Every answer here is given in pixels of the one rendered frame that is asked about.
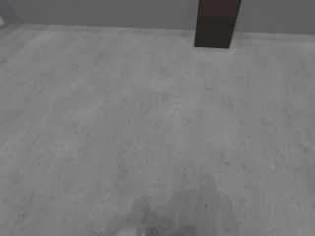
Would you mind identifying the cupboard door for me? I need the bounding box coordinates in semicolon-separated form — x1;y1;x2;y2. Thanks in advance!
199;0;240;18

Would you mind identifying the left robot thigh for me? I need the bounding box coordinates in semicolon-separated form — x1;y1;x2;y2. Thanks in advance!
115;226;146;236

